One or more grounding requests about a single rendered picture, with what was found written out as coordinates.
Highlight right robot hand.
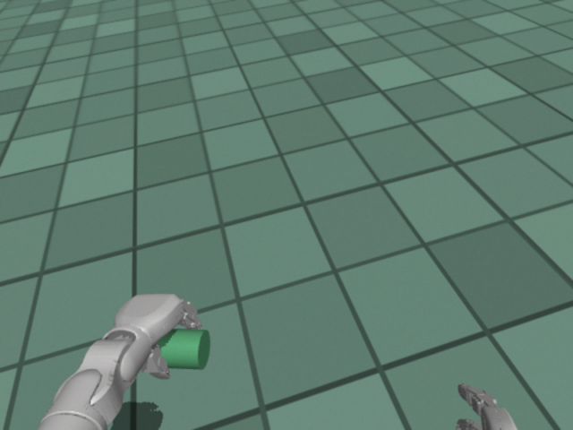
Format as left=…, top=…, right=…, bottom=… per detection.
left=456, top=383, right=517, bottom=430

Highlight can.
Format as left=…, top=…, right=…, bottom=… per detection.
left=158, top=329, right=210, bottom=370

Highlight left robot arm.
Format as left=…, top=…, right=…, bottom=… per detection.
left=37, top=324, right=151, bottom=430

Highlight left robot hand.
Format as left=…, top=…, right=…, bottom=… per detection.
left=115, top=294, right=201, bottom=379

